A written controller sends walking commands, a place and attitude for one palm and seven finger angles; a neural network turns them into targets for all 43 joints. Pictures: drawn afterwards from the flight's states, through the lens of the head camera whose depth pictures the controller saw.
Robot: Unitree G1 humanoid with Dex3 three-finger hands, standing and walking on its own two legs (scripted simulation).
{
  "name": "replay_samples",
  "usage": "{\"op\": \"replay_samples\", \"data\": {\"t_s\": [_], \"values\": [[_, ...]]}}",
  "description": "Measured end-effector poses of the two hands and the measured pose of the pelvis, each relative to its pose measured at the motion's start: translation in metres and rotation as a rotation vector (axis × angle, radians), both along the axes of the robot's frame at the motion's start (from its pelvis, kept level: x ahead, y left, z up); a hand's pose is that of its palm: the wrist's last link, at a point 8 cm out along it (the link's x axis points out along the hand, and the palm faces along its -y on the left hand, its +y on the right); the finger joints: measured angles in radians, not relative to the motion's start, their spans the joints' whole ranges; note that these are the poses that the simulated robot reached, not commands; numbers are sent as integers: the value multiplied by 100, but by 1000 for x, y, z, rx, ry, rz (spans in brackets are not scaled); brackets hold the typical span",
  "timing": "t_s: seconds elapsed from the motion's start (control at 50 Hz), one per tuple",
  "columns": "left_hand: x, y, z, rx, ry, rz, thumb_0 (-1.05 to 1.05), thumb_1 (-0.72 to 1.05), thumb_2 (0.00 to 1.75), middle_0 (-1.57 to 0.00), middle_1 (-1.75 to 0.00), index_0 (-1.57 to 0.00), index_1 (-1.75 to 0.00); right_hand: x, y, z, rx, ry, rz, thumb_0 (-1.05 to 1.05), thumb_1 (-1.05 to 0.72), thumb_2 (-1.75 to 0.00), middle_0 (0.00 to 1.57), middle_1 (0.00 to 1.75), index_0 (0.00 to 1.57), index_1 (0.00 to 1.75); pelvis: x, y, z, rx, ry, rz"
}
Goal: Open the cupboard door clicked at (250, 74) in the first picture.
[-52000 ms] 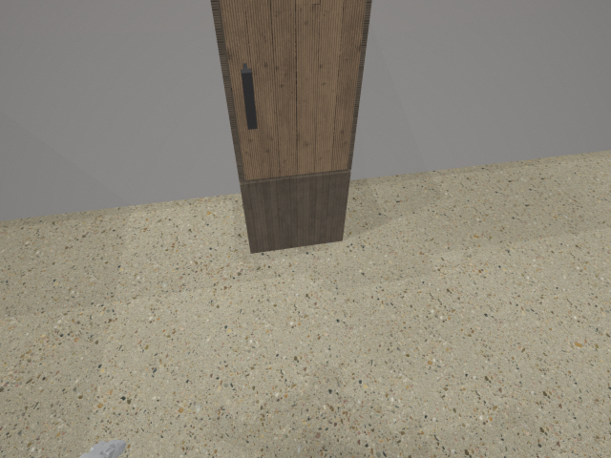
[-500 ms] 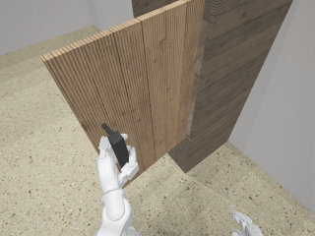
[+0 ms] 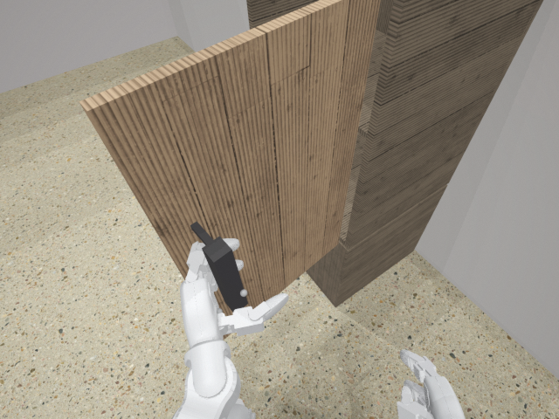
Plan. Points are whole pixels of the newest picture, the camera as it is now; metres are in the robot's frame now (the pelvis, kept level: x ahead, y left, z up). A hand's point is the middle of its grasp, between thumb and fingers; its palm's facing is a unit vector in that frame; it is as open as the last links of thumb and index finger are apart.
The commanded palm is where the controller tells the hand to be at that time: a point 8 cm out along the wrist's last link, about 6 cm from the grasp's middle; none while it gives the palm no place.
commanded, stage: open thumb and fingers to let go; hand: left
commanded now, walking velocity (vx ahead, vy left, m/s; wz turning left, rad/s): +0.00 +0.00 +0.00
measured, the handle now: (218, 268) +0.32 +0.10 +0.04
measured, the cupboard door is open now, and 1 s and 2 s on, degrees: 97 100 100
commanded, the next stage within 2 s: slide the hand sideways off the handle in 0.38 s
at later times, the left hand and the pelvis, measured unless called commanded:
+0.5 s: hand (244, 300) +0.27 +0.06 +0.05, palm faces +0.24 -0.97 -0.03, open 15.2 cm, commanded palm +0.23 +0.11 +0.04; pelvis -0.01 +0.01 +0.00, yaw -1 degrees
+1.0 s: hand (222, 345) +0.22 +0.08 +0.04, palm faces -0.14 -0.99 -0.01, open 16.3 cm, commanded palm +0.20 +0.15 +0.04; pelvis -0.02 +0.03 -0.02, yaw -2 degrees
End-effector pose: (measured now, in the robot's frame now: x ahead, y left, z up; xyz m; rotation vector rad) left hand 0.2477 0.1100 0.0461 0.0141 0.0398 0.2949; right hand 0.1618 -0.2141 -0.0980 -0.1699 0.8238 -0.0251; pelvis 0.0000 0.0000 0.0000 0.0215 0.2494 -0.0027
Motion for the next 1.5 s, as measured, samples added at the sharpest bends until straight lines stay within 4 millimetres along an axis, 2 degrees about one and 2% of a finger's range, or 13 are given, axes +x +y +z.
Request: {"op": "replay_samples", "data": {"t_s": [0.08, 0.18, 0.38, 0.52, 0.62, 0.68, 0.78, 0.92, 1.06, 1.2, 1.5], "values": [[0, 0, 0, 5, -3, -11, 0, -27, 40, -32, -121, -33, -121, -3, 1, 0, -5, 1, -5, 1, -90, -90, 20, 30, 20, 30, 0, 3, -1, -4, 1, -2], [0, 0, 0, 9, -2, -22, -1, -41, 34, -29, -109, -31, -108, -8, 2, -1, -9, 3, -14, 1, -90, -90, 20, 30, 20, 30, -1, 7, -2, -9, 1, -5], [-8, -1, 2, 14, 6, -53, -1, -49, 30, -23, -68, -25, -67, -12, 9, 4, 0, -24, -17, 1, -90, -90, 20, 30, 20, 30, -4, 11, -2, -16, -12, -9], [-9, 0, 1, 17, 0, -67, -2, -50, 30, -32, -52, -30, -57, -10, 12, 4, -3, -41, 1, 1, -90, -90, 20, 30, 20, 30, -10, 12, -4, -18, -16, -5], [-16, 10, 0, 92, -38, -380, -2, -50, 30, -27, -42, -20, -45, -15, 9, 0, -7, -39, -2, 1, -90, -90, 20, 30, 20, 30, -17, 14, -9, -17, -14, 3], [-21, 11, 2, 54, -33, -516, -2, -50, 30, -23, -37, -16, -39, -21, 7, -1, -2, -46, -33, 1, -90, -90, 20, 30, 20, 30, -19, 18, -9, -23, -25, 0], [-27, 13, 4, -76, -26, -459, -2, -50, 30, -18, -33, -13, -33, -30, 8, 4, -4, -55, -65, 1, -90, -90, 20, 30, 20, 30, -20, 25, -6, -23, -33, -16], [-38, 17, -2, -23, -51, -443, -2, -50, 30, -16, -31, -14, -31, -32, 12, 7, -17, -60, -56, 1, -90, -90, 20, 30, 20, 30, -21, 28, -13, -23, -18, -24], [-51, 39, -2, -1, -22, -442, -2, -50, 30, -17, -31, -16, -31, -26, 20, 7, -8, -74, -59, 1, -90, -90, 20, 30, 20, 30, -21, 31, -15, -34, -20, -25], [-60, 47, 2, -31, -27, -422, -2, -50, 30, -17, -31, -19, -32, -17, 26, 10, 0, -108, -51, 1, -90, -90, 20, 30, 20, 30, -18, 34, -16, -37, -11, -25], [-79, 70, 1, -2, 9, -391, -2, -50, 30, -18, -31, -18, -31, -7, 19, 7, -10, -121, -63, 1, -90, -90, 20, 30, 20, 30, -14, 29, -21, -38, 2, -22]]}}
